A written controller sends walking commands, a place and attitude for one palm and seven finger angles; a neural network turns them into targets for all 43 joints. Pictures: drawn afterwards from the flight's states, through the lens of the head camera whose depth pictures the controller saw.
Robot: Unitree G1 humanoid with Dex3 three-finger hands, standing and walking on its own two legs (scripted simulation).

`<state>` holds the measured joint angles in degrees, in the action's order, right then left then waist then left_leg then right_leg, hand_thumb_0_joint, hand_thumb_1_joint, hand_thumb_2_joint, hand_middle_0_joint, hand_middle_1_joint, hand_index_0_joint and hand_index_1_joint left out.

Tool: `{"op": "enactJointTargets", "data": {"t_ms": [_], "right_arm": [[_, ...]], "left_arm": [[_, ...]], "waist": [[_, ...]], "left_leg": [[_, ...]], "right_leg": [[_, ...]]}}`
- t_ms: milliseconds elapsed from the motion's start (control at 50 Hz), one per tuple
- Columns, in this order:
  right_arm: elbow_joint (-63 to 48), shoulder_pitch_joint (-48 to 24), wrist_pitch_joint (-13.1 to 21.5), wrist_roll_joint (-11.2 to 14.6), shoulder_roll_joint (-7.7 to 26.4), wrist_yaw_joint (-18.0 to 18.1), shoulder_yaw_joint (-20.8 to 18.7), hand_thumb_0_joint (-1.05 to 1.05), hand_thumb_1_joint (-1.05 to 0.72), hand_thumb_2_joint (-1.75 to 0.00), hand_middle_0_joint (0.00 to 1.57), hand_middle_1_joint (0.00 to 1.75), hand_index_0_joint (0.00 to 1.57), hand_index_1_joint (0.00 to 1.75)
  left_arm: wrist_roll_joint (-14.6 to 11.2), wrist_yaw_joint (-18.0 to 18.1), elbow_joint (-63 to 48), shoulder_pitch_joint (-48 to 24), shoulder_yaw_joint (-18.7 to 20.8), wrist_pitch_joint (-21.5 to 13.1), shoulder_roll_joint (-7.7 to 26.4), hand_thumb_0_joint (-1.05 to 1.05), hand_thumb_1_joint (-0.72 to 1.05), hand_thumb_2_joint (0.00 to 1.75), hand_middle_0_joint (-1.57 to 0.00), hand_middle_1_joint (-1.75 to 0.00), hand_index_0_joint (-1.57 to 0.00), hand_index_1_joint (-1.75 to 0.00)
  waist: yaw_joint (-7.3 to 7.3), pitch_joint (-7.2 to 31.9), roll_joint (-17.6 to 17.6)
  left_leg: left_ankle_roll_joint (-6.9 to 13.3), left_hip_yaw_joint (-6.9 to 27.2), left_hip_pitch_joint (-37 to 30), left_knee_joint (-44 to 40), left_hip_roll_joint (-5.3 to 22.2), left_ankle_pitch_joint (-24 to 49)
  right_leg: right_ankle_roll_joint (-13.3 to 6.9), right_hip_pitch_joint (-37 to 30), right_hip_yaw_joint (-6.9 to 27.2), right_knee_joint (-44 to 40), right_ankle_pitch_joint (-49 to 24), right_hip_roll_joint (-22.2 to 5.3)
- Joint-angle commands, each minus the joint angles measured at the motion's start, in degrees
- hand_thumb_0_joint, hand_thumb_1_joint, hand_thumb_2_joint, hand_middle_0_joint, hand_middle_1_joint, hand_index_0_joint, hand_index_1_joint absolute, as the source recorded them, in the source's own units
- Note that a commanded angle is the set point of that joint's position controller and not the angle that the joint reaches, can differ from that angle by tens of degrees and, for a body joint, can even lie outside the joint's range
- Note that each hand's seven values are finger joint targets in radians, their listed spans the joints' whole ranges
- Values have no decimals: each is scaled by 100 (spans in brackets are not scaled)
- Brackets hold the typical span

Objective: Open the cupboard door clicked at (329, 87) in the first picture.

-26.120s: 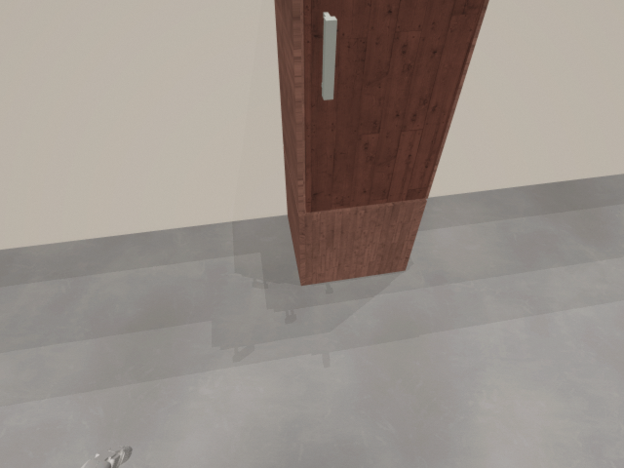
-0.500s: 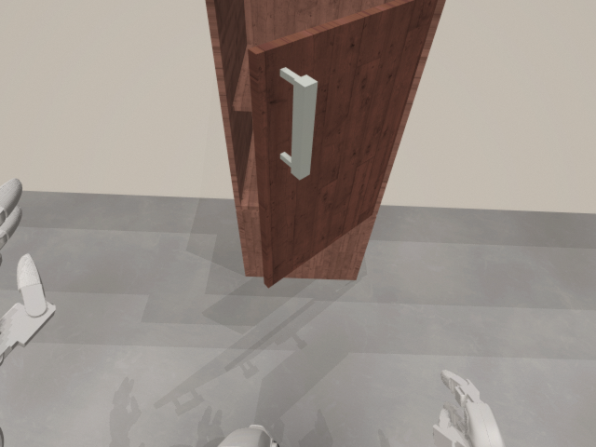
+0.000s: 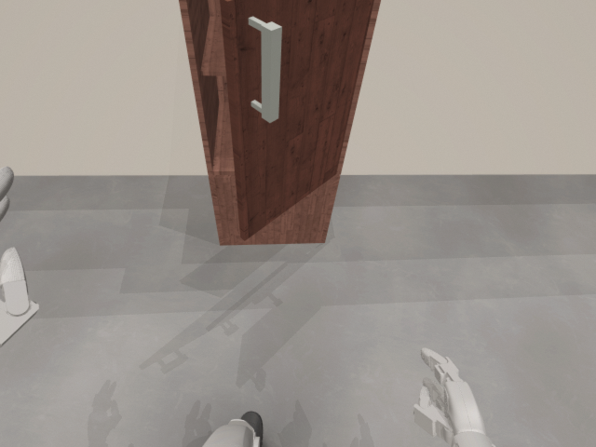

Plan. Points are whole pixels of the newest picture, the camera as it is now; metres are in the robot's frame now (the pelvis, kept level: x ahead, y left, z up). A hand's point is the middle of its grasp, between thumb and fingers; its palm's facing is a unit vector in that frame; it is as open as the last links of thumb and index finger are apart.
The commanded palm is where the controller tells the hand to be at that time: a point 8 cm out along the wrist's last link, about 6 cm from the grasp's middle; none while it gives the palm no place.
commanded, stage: stop stepping back and stand still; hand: left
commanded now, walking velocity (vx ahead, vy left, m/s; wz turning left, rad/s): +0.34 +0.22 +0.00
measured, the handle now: (262, 72) +0.66 +0.12 +0.15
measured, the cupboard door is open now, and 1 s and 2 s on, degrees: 42 42 42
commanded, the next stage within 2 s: let the arm hang, fingers relaxed in 1.56 s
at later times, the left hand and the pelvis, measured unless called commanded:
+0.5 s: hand (6, 380) +0.14 +0.23 +0.19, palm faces +0.38 -0.76 -0.52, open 7.4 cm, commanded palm +0.09 +0.29 +0.19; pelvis -0.05 -0.01 +0.00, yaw +0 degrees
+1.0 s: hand out of the picture +0.16 +0.28 +0.18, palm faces +0.38 -0.77 -0.51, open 7.4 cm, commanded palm +0.10 +0.32 +0.19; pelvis -0.04 +0.02 +0.01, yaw +0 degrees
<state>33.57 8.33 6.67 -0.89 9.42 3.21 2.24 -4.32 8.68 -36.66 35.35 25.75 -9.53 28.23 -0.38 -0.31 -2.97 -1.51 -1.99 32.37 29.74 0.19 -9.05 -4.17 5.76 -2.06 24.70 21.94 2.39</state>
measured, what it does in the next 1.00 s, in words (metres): steps on the spot: left foot, then right foot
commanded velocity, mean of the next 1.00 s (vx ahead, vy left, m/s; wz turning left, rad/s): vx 0.10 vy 0.02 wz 0.00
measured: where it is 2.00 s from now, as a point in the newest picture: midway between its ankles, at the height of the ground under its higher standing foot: outside the picture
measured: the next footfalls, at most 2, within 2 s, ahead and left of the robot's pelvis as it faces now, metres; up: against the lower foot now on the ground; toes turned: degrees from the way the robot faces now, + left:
left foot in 0.18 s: +0.06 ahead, +0.12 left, +0.00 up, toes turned +5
right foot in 0.40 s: +0.00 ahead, -0.08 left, +0.00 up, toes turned -4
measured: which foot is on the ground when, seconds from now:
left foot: up 0.00-0.16, down 0.18-0.42, up 0.44-0.72, down 0.74-1.00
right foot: down 0.00-0.24, up 0.26-0.38, down 0.40-1.00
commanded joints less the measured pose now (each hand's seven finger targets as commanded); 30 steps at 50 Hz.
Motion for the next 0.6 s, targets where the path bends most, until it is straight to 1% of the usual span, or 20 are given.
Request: {"op": "enactJointTargets", "data": {"t_ms": [0, 20, 80, 120, 140, 160, 180, 200, 220, 260, 280, 340, 360, 380, 400, 420, 460, 500, 540, 580], "right_arm": [[-411, 121, 202, 104, 806, 62, -364, 0, -90, -90, 20, 30, 20, 30], [-471, 29, 208, 172, 920, 71, -452, 0, -90, -90, 20, 30, 20, 30], [-419, -176, 241, 139, 914, 190, -361, 0, -90, -90, 20, 30, 20, 30], [-300, 86, 292, 120, 961, 254, -358, 0, -90, -90, 20, 30, 20, 30], [-303, 174, 318, 112, 1013, 284, -382, 0, -90, -90, 20, 30, 20, 30], [-370, 154, 347, 129, 1136, 315, -446, 0, -90, -90, 20, 30, 20, 30], [-453, 207, 344, 146, 1189, 304, -436, 0, -90, -90, 20, 30, 20, 30], [-495, 277, 390, 134, 1132, 259, -419, 0, -90, -90, 20, 30, 20, 30], [-389, 272, 436, 17, 1022, 251, -378, 0, -90, -90, 20, 30, 20, 30], [-365, 136, 489, 20, 1066, 197, -448, 0, -90, -90, 20, 30, 20, 30], [-378, 58, 506, 32, 1060, 167, -431, 0, -90, -90, 20, 30, 20, 30], [-605, -148, 450, 87, 1013, 128, -409, 0, -90, -90, 20, 30, 20, 30], [-682, -209, 372, 71, 1020, 149, -436, 0, -90, -90, 20, 30, 20, 30], [-702, -183, 277, 49, 905, 136, -467, 0, -90, -90, 20, 30, 20, 30], [-674, -139, 208, 77, 878, 118, -515, 0, -90, -90, 20, 30, 20, 30], [-553, -126, 250, 24, 976, 123, -535, 0, -90, -90, 20, 30, 20, 30], [-403, 101, 309, 39, 903, 106, -492, 0, -90, -90, 20, 30, 20, 30], [-331, 166, 271, 63, 866, 146, -448, 0, -90, -90, 20, 30, 20, 30], [-290, 125, 300, 68, 871, 180, -442, 0, -90, -90, 20, 30, 20, 30], [-330, 33, 408, 66, 879, 250, -442, 0, -90, -90, 20, 30, 20, 30]], "left_arm": [[-91, 121, -588, -408, 929, -440, 937, 0, 90, 90, -20, -30, -20, -30], [-35, 64, -351, -402, 694, -357, 699, 0, 90, 90, -20, -30, -20, -30], [124, 44, 262, -818, 495, -352, 660, 0, 90, 90, -20, -30, -20, -30], [172, 53, 460, -1127, 280, -352, 535, 0, 90, 90, -20, -30, -20, -30], [178, 62, 467, -1211, 245, -364, 527, 0, 90, 90, -20, -30, -20, -30], [177, 49, 354, -1292, 135, -383, 470, 0, 90, 90, -20, -30, -20, -30], [190, 84, 89, -1395, 196, -438, 558, 0, 90, 90, -20, -30, -20, -30], [193, 105, -50, -1414, 242, -490, 617, 0, 90, 90, -20, -30, -20, -30], [248, 91, -178, -1348, 342, -536, 770, 0, 90, 90, -20, -30, -20, -30], [246, 90, -613, -1330, 536, -526, 993, 0, 90, 90, -20, -30, -20, -30], [227, 100, -505, -989, 532, -487, 831, 0, 90, 90, -20, -30, -20, -30], [236, 153, -621, -209, 711, -479, 786, 0, 90, 90, -20, -30, -20, -30], [255, 162, -497, -24, 894, -498, 974, 0, 90, 90, -20, -30, -20, -30], [274, 142, -320, 12, 866, -516, 894, 0, 90, 90, -20, -30, -20, -30], [254, 125, -210, -137, 862, -498, 918, 0, 90, 90, -20, -30, -20, -30], [178, 120, -167, -503, 805, -565, 831, 0, 90, 90, -20, -30, -20, -30], [185, 51, 236, -690, 799, -696, 701, 0, 90, 90, -20, -30, -20, -30], [220, 14, 797, -598, 648, -750, 543, 0, 90, 90, -20, -30, -20, -30], [287, 17, 909, -934, 401, -750, 418, 0, 90, 90, -20, -30, -20, -30], [322, 60, 773, -1105, 178, -715, 338, 0, 90, 90, -20, -30, -20, -30]], "waist": [[117, 924, -598], [175, 484, -681], [56, -242, -221], [145, -112, 62], [195, 83, 325], [197, 225, 997], [172, 460, 1570], [156, 501, 1571], [171, 450, 1549], [82, 336, 831], [60, 275, 852], [-29, 213, 1723], [-74, 162, 1491], [-82, 1, 466], [-76, -83, -969], [-8, -330, -726], [218, -210, -302], [192, -110, -76], [163, 4, -152], [54, 26, -247]], "left_leg": [[-40, 412, -38, 2775, 39, -627], [2, 374, 101, 2541, 148, -446], [225, -63, -609, 1105, 250, -855], [380, -325, -1545, 72, 28, -709], [484, -207, -2085, -235, 26, -461], [691, 393, -2573, -387, 434, 48], [1055, 1417, -3018, -456, 1143, 775], [1380, 2248, -3215, -702, 1646, 1534], [1452, 2528, -2915, -1021, 1778, 1448], [1329, 2198, -1777, -1338, 1719, 162], [1184, 1770, -1281, -1456, 1535, -483], [639, 671, 13, -1573, 944, -2831], [482, 376, 480, -948, 658, -3020], [302, -8, 671, 637, 169, -2733], [164, -164, 651, 2685, -147, -2157], [123, 263, 676, 3730, -8, -1656], [74, 407, 598, 3817, 205, -1142], [48, 242, 291, 3225, 339, -644], [121, 2, -206, 2320, 283, -639], [218, -183, -788, 1307, 209, -789]], "right_leg": [[-585, 345, 1235, -994, -1635, -1952], [-346, 291, 1099, -805, -2260, -1664], [-332, 761, 941, -517, -2485, -1726], [-140, 957, 779, 24, -2419, -1504], [58, 1093, 550, 562, -2492, -1216], [308, 1455, 327, 1197, -2265, -879], [548, 1977, 58, 1873, -1300, -425], [615, 2393, 27, 2302, 229, -214], [498, 2390, 144, 2672, 905, -251], [470, 1485, 284, 2570, 908, -351], [472, 1018, 115, 2186, 670, -335], [316, -388, -458, 1052, 187, -175], [160, -630, -100, 704, 399, -321], [-197, -184, 1142, -340, 1393, -895], [-747, 763, 3297, -1703, 2748, -2239], [-775, 1308, 3622, -1988, 2577, -2471], [-631, 1285, 2788, -1720, 1811, -2158], [-481, 1120, 1751, -1432, 407, -1798], [-339, 1021, 1198, -1267, -332, -1685], [-264, 962, 1050, -1178, -481, -1627]]}}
